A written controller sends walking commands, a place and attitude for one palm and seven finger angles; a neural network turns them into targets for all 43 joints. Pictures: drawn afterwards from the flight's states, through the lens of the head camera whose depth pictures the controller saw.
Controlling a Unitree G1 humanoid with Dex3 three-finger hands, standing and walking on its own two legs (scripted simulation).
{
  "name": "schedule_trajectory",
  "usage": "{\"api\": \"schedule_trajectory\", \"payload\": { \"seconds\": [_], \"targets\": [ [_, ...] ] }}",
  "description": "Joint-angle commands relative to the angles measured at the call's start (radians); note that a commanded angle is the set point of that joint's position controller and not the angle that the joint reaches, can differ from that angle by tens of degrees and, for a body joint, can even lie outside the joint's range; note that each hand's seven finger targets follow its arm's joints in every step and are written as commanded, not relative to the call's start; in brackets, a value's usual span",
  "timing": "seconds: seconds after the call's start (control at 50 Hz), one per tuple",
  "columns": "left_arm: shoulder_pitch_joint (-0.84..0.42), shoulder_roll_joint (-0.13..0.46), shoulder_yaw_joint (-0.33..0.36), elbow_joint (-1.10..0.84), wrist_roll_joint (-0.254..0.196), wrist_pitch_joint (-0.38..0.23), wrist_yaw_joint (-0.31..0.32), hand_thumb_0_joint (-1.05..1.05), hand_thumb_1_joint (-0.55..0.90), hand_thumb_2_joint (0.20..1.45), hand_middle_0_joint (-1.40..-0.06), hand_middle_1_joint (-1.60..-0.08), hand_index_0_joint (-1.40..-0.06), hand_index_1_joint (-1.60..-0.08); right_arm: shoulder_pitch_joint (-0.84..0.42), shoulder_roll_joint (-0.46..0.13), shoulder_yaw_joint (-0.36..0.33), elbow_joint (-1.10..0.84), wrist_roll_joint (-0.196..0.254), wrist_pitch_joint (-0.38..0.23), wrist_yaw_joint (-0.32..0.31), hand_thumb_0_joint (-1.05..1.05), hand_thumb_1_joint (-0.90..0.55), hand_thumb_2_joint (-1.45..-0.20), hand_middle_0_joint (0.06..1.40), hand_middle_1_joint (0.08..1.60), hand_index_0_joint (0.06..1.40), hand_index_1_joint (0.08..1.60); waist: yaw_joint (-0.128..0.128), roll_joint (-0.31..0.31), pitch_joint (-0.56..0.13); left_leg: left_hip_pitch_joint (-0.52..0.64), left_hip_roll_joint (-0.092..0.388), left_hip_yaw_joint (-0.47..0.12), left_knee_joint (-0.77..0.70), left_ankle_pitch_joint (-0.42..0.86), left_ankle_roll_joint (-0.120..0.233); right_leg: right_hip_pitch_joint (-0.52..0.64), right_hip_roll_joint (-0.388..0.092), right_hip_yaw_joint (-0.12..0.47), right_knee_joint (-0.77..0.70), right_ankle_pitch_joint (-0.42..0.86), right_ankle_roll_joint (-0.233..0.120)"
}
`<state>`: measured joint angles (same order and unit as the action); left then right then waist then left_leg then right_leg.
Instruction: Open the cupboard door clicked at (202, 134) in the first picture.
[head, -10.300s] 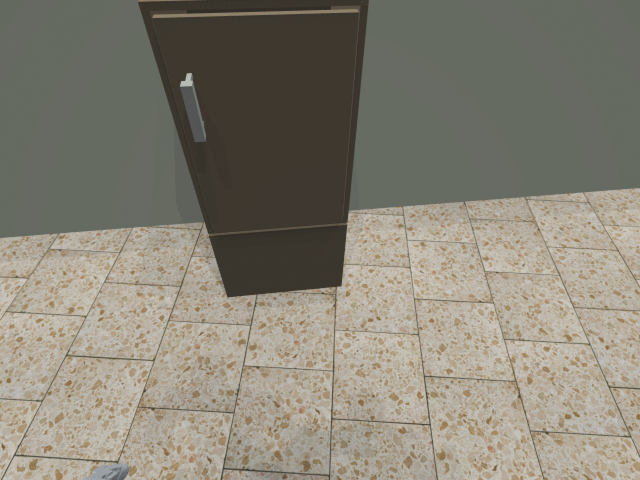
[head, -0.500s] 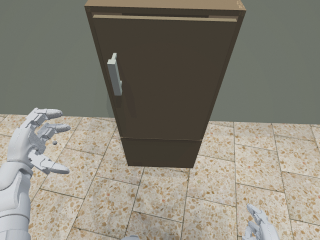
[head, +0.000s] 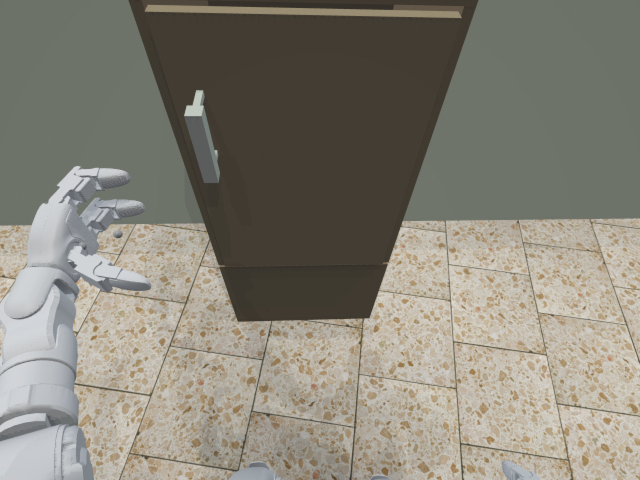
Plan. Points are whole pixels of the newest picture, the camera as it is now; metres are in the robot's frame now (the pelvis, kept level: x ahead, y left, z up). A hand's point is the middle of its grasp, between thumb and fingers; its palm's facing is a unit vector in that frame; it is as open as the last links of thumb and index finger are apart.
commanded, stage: move the hooked fingers beside the handle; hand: left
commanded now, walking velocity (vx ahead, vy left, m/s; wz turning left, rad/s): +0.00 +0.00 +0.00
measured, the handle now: (205, 138) +0.58 +0.19 +0.07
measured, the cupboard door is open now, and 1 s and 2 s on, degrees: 0 0 0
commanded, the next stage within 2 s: slide the fingers in behind the handle in 1.74 s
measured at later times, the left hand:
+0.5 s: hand (145, 190) +0.46 +0.24 +0.08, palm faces +0.05 -1.00 -0.02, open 14.0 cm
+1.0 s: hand (161, 151) +0.53 +0.24 +0.08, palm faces +0.05 -1.00 -0.02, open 13.9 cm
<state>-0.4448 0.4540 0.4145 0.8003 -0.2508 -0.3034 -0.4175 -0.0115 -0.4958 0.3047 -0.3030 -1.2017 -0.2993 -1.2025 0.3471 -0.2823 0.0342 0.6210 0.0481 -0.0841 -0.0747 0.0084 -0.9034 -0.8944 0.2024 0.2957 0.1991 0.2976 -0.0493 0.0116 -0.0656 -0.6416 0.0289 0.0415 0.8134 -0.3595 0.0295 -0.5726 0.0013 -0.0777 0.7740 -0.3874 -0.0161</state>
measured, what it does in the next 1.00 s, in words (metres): stands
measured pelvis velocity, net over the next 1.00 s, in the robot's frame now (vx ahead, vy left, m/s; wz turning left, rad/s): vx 0.00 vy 0.00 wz -0.03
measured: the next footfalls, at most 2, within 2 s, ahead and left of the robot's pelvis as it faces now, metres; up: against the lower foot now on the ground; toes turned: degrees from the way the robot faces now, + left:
none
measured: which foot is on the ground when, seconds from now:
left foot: down 0.00-1.00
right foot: down 0.00-1.00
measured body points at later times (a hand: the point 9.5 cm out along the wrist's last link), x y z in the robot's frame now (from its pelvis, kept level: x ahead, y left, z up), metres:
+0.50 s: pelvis +0.00 +0.00 -0.01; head +0.09 +0.02 +0.43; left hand +0.45 +0.30 +0.08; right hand +0.04 -0.27 -0.12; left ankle +0.02 +0.10 -0.70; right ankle +0.00 -0.11 -0.70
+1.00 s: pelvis +0.00 +0.00 -0.02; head +0.14 +0.02 +0.41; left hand +0.52 +0.29 +0.09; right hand -0.03 -0.27 -0.12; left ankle +0.02 +0.10 -0.70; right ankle +0.00 -0.11 -0.70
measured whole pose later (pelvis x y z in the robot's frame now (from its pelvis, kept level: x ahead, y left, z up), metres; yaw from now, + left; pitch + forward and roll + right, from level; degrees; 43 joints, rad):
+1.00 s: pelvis +0.00 +0.00 -0.02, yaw -2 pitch +21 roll -4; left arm -1.00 0.72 0.48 1.29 -0.08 -0.33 -0.35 -0.01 -0.50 0.30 -0.30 -1.20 -0.30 -1.20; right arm 0.43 -0.30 0.05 0.62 0.00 0.06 -0.05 0.00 -0.90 -0.89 0.20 0.30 0.20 0.30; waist -0.20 0.02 -0.08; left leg -0.91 0.06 0.03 0.95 -0.40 0.03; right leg -0.83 0.03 -0.08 0.87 -0.40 -0.02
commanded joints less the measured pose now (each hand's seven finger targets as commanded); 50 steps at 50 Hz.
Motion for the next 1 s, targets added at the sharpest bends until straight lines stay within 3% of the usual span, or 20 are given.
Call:
{"api": "schedule_trajectory", "payload": {
  "seconds": [0.0,0.04,0.08,0.12,0.18,0.22,0.28,0.32,0.36,0.42,0.5,0.52,0.58,0.7,0.74,0.8,0.84,0.92,0.94,0.98],
  "targets": [
    [-0.431,0.267,0.027,-0.175,0.001,-0.067,0.018,0.000,-0.500,0.300,-0.300,-1.200,-0.300,-1.200,0.041,-0.157,-0.067,-0.096,-0.007,-0.025,-0.013,0.000,-0.900,-0.900,0.200,0.300,0.200,0.300,-0.019,0.098,-0.332,0.285,-0.013,-0.085,-0.090,0.271,-0.001,0.021,0.034,0.039,-0.078,0.256,-0.008],
    [-0.467,0.267,0.025,-0.170,0.011,-0.079,0.035,0.000,-0.500,0.300,-0.300,-1.200,-0.300,-1.200,0.050,-0.159,-0.070,-0.089,-0.010,-0.020,-0.010,0.000,-0.900,-0.900,0.200,0.300,0.200,0.300,-0.021,0.117,-0.348,0.312,-0.008,-0.096,-0.088,0.284,-0.008,-0.006,0.034,0.033,-0.072,0.241,-0.009],
    [-0.446,0.286,0.051,-0.134,0.012,-0.084,0.049,0.000,-0.500,0.300,-0.300,-1.200,-0.300,-1.200,0.062,-0.163,-0.070,-0.088,-0.015,-0.010,-0.006,0.000,-0.900,-0.900,0.200,0.300,0.200,0.300,-0.013,0.085,-0.362,0.305,-0.007,-0.098,-0.080,0.316,-0.007,0.011,0.038,0.033,-0.065,0.262,-0.012],
    [-0.503,0.272,0.029,-0.079,0.022,-0.083,0.054,0.000,-0.500,0.300,-0.300,-1.200,-0.300,-1.200,0.065,-0.161,-0.065,-0.080,-0.014,0.001,-0.003,0.000,-0.900,-0.900,0.200,0.300,0.200,0.300,-0.031,0.073,-0.339,0.270,-0.008,-0.090,-0.079,0.284,-0.005,0.000,0.035,0.036,-0.066,0.256,-0.006],
    [-0.552,0.344,0.073,-0.016,0.042,-0.097,0.063,0.000,-0.500,0.300,-0.300,-1.200,-0.300,-1.200,0.081,-0.168,-0.067,-0.072,-0.019,0.019,-0.003,0.000,-0.900,-0.900,0.200,0.300,0.200,0.300,-0.026,0.051,-0.350,0.233,-0.009,-0.086,-0.066,0.276,0.000,0.019,0.037,0.043,-0.055,0.263,-0.007],
    [-0.565,0.340,0.067,-0.036,0.054,-0.112,0.062,0.000,-0.500,0.300,-0.300,-1.200,-0.300,-1.200,0.084,-0.162,-0.066,-0.080,-0.022,0.026,0.004,0.000,-0.900,-0.900,0.200,0.300,0.200,0.300,-0.020,0.140,-0.405,0.286,-0.008,-0.086,-0.057,0.329,-0.008,0.004,0.036,0.042,-0.043,0.286,-0.009],
    [-0.597,0.306,0.040,0.008,0.047,-0.121,0.057,0.000,-0.500,0.300,-0.300,-1.200,-0.300,-1.200,0.099,-0.162,-0.068,-0.074,-0.023,0.042,0.008,0.000,-0.900,-0.900,0.200,0.300,0.200,0.300,-0.043,0.080,-0.382,0.280,0.000,-0.095,-0.044,0.354,-0.003,-0.024,0.045,0.036,-0.041,0.293,-0.008],
    [-0.613,0.328,0.051,0.077,0.050,-0.112,0.052,0.000,-0.500,0.300,-0.300,-1.200,-0.300,-1.200,0.104,-0.170,-0.068,-0.068,-0.020,0.053,0.007,0.000,-0.900,-0.900,0.200,0.300,0.200,0.300,-0.052,0.056,-0.360,0.231,-0.003,-0.085,-0.044,0.290,-0.001,-0.028,0.043,0.041,-0.045,0.268,-0.001],
    [-0.674,0.344,0.042,0.096,0.065,-0.111,0.053,0.000,-0.500,0.300,-0.300,-1.200,-0.300,-1.200,0.111,-0.172,-0.066,-0.063,-0.020,0.063,0.005,0.000,-0.900,-0.900,0.200,0.300,0.200,0.300,-0.065,0.079,-0.344,0.212,-0.004,-0.086,-0.043,0.260,0.002,-0.046,0.041,0.042,-0.044,0.247,-0.002],
    [-0.716,0.359,0.044,0.078,0.076,-0.128,0.058,0.000,-0.500,0.300,-0.300,-1.200,-0.300,-1.200,0.130,-0.174,-0.069,-0.059,-0.025,0.074,0.007,0.000,-0.900,-0.900,0.200,0.300,0.200,0.300,-0.064,0.126,-0.415,0.266,0.000,-0.098,-0.026,0.315,-0.004,-0.067,0.044,0.042,-0.028,0.259,-0.005],
    [-0.758,0.380,0.059,0.146,0.076,-0.128,0.066,0.000,-0.500,0.300,-0.300,-1.200,-0.300,-1.200,0.148,-0.177,-0.066,-0.043,-0.028,0.088,0.008,0.000,-0.900,-0.900,0.200,0.300,0.200,0.300,-0.084,0.086,-0.398,0.217,0.001,-0.091,-0.010,0.296,0.003,-0.067,0.047,0.048,-0.029,0.266,0.001],
    [-0.771,0.416,0.076,0.154,0.082,-0.126,0.067,0.000,-0.500,0.300,-0.300,-1.200,-0.300,-1.200,0.153,-0.182,-0.066,-0.042,-0.028,0.092,0.007,0.000,-0.900,-0.900,0.200,0.300,0.200,0.300,-0.085,0.075,-0.398,0.196,0.000,-0.089,-0.009,0.278,0.006,-0.056,0.046,0.054,-0.030,0.264,0.003],
    [-0.817,0.431,0.065,0.152,0.102,-0.124,0.066,0.000,-0.500,0.300,-0.300,-1.200,-0.300,-1.200,0.164,-0.181,-0.062,-0.050,-0.031,0.100,0.006,0.000,-0.900,-0.900,0.200,0.300,0.200,0.300,-0.088,0.131,-0.417,0.192,-0.003,-0.087,0.000,0.275,0.007,-0.065,0.046,0.057,-0.021,0.258,-0.001],
    [-0.866,0.478,0.084,0.216,0.115,-0.119,0.067,0.000,-0.500,0.300,-0.300,-1.200,-0.300,-1.200,0.198,-0.188,-0.060,-0.043,-0.035,0.114,0.007,0.000,-0.900,-0.900,0.200,0.300,0.200,0.300,-0.109,0.136,-0.445,0.174,0.001,-0.086,0.024,0.282,0.008,-0.086,0.050,0.061,-0.014,0.264,0.005],
    [-0.897,0.491,0.075,0.251,0.124,-0.107,0.066,0.000,-0.500,0.300,-0.300,-1.200,-0.300,-1.200,0.208,-0.192,-0.056,-0.038,-0.035,0.118,0.007,0.000,-0.900,-0.900,0.200,0.300,0.200,0.300,-0.127,0.123,-0.410,0.137,0.003,-0.086,0.026,0.256,0.012,-0.101,0.050,0.063,-0.019,0.246,0.009],
    [-0.922,0.540,0.098,0.271,0.138,-0.099,0.066,0.000,-0.500,0.300,-0.300,-1.200,-0.300,-1.200,0.228,-0.198,-0.054,-0.041,-0.040,0.126,0.007,0.000,-0.900,-0.900,0.200,0.300,0.200,0.300,-0.125,0.143,-0.442,0.128,0.003,-0.088,0.041,0.272,0.012,-0.101,0.052,0.066,-0.009,0.257,0.007],
    [-0.958,0.514,0.068,0.288,0.144,-0.092,0.066,0.000,-0.500,0.300,-0.300,-1.200,-0.300,-1.200,0.235,-0.196,-0.051,-0.038,-0.042,0.128,0.009,0.000,-0.900,-0.900,0.200,0.300,0.200,0.300,-0.144,0.150,-0.425,0.124,0.006,-0.091,0.045,0.263,0.012,-0.130,0.054,0.062,-0.011,0.239,0.009],
    [-1.011,0.585,0.111,0.268,0.155,-0.098,0.072,0.000,-0.500,0.300,-0.300,-1.200,-0.300,-1.200,0.267,-0.204,-0.051,-0.035,-0.052,0.136,0.011,0.000,-0.900,-0.900,0.200,0.300,0.200,0.300,-0.145,0.176,-0.513,0.158,0.010,-0.100,0.064,0.330,0.011,-0.123,0.058,0.061,0.007,0.282,0.008],
    [-0.979,0.559,0.096,0.281,0.160,-0.095,0.069,0.000,-0.500,0.300,-0.300,-1.200,-0.300,-1.200,0.270,-0.199,-0.052,-0.037,-0.052,0.140,0.015,0.000,-0.900,-0.900,0.200,0.300,0.200,0.300,-0.139,0.204,-0.508,0.178,0.011,-0.098,0.066,0.352,0.007,-0.138,0.059,0.056,0.008,0.289,0.004],
    [-0.923,0.525,0.090,0.293,0.154,-0.089,0.066,0.000,-0.500,0.300,-0.300,-1.200,-0.300,-1.200,0.285,-0.198,-0.054,-0.038,-0.057,0.148,0.021,0.000,-0.900,-0.900,0.200,0.300,0.200,0.300,-0.135,0.169,-0.513,0.207,0.016,-0.106,0.067,0.405,0.007,-0.144,0.066,0.044,0.013,0.314,0.002]
  ]
}}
